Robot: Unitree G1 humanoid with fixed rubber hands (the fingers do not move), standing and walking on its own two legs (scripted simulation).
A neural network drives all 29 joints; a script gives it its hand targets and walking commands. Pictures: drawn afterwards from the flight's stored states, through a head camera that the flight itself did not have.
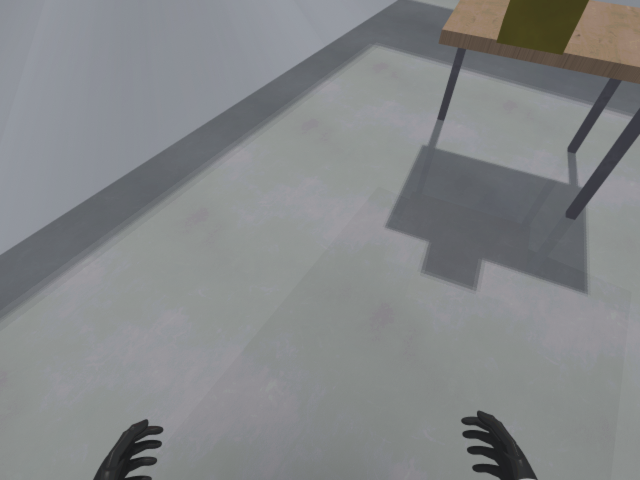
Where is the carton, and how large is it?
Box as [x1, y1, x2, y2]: [496, 0, 588, 54]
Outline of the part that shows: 496,42 561,54 588,0 510,0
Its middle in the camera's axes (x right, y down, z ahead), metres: +0.78 -0.84 +1.32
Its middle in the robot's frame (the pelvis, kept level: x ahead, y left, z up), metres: +1.55 -0.80 +0.06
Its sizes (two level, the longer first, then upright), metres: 0.255 0.217 0.256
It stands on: a table, 0.68 m high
